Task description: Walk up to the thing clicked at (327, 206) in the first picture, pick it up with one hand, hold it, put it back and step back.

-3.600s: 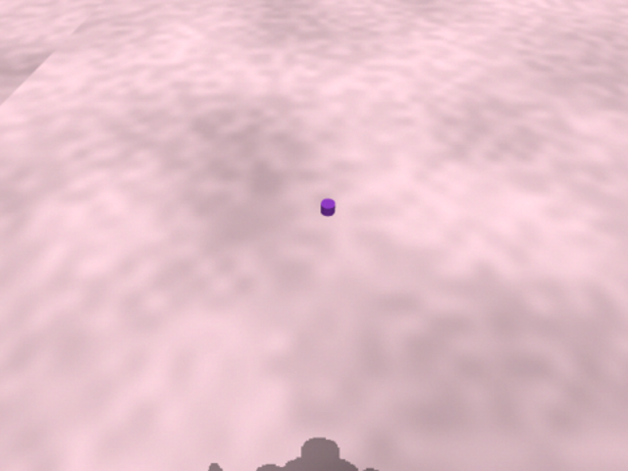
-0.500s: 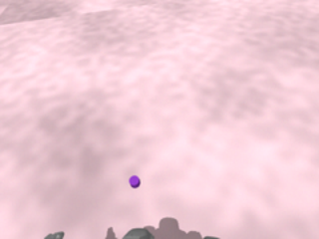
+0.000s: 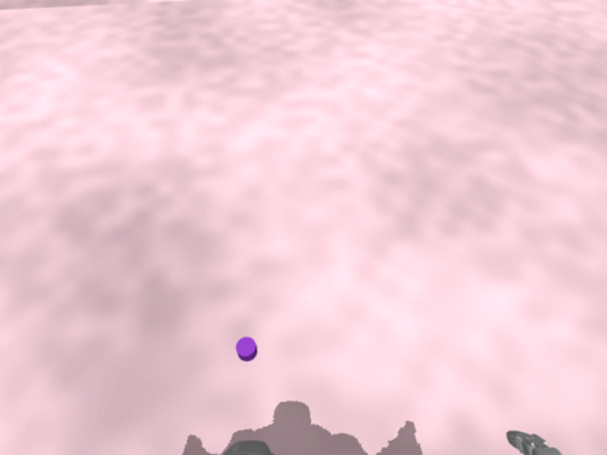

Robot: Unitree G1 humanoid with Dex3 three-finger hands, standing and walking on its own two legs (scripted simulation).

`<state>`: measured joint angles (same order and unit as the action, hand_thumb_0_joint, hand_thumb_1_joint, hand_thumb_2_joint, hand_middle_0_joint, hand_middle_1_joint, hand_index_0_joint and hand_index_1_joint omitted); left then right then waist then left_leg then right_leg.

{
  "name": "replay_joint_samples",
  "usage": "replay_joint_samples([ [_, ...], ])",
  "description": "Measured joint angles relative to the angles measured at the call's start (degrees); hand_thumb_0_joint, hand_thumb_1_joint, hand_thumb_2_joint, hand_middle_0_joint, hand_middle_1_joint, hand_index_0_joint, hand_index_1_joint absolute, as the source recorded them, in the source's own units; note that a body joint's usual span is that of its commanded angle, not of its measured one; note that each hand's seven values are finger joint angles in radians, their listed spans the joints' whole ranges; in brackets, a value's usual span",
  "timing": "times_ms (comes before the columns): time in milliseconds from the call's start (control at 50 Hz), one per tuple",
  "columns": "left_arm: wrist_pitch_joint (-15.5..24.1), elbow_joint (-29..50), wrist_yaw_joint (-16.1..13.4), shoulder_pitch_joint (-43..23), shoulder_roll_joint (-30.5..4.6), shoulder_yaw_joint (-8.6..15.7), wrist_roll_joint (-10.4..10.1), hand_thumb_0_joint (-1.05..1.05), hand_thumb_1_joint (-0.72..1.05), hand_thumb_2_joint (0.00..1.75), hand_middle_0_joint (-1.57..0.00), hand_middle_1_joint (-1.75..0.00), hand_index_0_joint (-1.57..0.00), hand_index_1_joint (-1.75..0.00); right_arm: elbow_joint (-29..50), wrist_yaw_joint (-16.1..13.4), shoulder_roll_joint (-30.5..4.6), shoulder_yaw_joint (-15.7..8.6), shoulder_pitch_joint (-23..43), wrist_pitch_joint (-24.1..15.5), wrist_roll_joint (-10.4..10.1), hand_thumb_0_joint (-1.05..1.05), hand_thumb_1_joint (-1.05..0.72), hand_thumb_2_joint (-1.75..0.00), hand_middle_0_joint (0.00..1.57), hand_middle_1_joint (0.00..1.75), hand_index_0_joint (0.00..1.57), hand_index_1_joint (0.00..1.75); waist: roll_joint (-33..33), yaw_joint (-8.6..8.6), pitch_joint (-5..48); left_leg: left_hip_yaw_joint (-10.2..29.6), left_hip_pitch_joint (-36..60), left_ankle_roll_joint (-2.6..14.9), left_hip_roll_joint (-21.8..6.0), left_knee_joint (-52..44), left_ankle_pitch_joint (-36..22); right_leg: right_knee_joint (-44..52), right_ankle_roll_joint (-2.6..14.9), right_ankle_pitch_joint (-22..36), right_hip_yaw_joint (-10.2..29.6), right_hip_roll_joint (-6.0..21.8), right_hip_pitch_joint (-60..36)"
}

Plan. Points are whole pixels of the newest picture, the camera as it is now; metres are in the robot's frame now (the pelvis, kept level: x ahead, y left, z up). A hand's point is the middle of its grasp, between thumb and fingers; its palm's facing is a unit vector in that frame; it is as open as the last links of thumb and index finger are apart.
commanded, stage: walk up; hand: left
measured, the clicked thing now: (246, 349) +0.49 +0.23 -0.74
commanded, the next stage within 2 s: none
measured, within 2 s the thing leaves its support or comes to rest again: neither
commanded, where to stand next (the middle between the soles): +0.11 +0.00 m, yaw +0 degrees
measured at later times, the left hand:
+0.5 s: hand out of the picture +0.08 +0.25 -0.14, palm faces -0.02 -0.95 -0.32, open 7.4 cm
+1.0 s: hand out of the picture +0.10 +0.25 -0.13, palm faces -0.04 -0.94 -0.33, open 7.4 cm
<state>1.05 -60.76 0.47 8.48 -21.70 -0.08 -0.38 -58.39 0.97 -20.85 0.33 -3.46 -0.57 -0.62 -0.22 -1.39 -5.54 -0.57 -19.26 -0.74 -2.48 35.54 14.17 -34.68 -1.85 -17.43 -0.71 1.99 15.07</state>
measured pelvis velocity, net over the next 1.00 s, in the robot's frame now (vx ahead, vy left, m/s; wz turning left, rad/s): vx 0.03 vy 0.00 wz -0.01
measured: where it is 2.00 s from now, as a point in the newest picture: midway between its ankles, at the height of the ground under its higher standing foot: outside the picture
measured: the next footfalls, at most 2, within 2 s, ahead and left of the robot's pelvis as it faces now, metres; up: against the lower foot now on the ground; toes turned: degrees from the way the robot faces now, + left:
left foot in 1.40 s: +0.22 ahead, +0.11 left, +0.00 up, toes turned -1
right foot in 1.72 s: +0.10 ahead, -0.13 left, +0.00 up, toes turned -1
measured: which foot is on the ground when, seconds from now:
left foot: down 0.00-1.00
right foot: down 0.00-1.00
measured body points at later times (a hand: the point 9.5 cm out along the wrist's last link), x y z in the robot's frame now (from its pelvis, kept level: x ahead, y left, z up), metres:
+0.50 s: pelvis +0.00 +0.00 +0.02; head +0.02 +0.00 +0.47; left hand +0.09 +0.30 -0.11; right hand +0.09 -0.30 -0.11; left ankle +0.05 +0.13 -0.73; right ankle +0.01 -0.14 -0.73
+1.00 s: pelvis +0.03 +0.00 +0.02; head +0.03 +0.00 +0.47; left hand +0.10 +0.30 -0.11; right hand +0.10 -0.31 -0.11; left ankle +0.05 +0.13 -0.72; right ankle +0.01 -0.14 -0.72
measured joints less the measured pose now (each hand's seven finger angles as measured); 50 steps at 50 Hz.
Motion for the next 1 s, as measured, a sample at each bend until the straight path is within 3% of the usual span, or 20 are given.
replay_joint_samples([
  [360,-0.3,-5.6,0.5,-4.0,1.7,0.4,0.2,0.01,0.90,0.90,-0.20,-0.30,-0.20,-0.30,-7.9,0.2,0.3,-0.1,2.3,0.1,0.3,0.00,-0.90,-0.90,0.21,0.30,0.21,0.30,0.9,0.63,1.6,-0.7,7.5,-0.39,0.2,-13.8,-6.8,13.0,-0.03,6.6,0.2,0.0,-6.9],
  [600,-0.7,-5.7,0.7,-3.6,1.9,0.9,0.5,0.01,0.90,0.90,-0.20,-0.30,-0.20,-0.30,-9.2,0.1,0.6,-0.5,-1.0,0.2,0.7,0.00,-0.90,-0.90,0.21,0.30,0.21,0.30,0.3,1.83,1.9,-0.8,8.1,-0.25,0.5,-15.6,-7.4,15.0,-0.22,7.3,0.2,0.2,-7.5],
  [880,-0.8,-5.6,0.4,-3.6,2.1,0.9,0.5,0.01,0.90,0.90,-0.20,-0.30,-0.20,-0.30,-8.3,-0.1,1.0,-0.8,-0.3,0.1,0.6,0.00,-0.90,-0.90,0.21,0.30,0.21,0.30,0.2,1.85,2.2,-0.7,8.5,-0.20,0.6,-15.6,-6.8,15.2,-0.32,6.8,0.1,0.4,-8.1],
  [960,-0.4,-3.8,1.4,-1.2,1.9,1.5,2.0,0.01,0.90,0.90,-0.20,-0.30,-0.20,-0.30,-5.7,1.2,0.8,-2.2,-2.7,0.1,1.8,0.00,-0.90,-0.90,0.21,0.30,0.21,0.30,0.0,1.61,4.2,-0.6,7.6,1.30,1.2,-11.8,3.2,9.7,1.81,-4.8,0.7,0.5,-6.4],
  [1000,-0.1,-2.6,1.4,0.2,1.5,1.8,2.3,0.01,0.90,0.90,-0.20,-0.30,-0.20,-0.30,-4.2,1.4,0.3,-2.9,-4.0,-0.1,2.2,0.00,-0.90,-0.90,0.21,0.30,0.21,0.30,0.1,1.43,4.5,-0.7,7.7,1.81,1.2,-11.8,1.7,6.7,2.64,-5.6,0.4,0.3,-5.0],
])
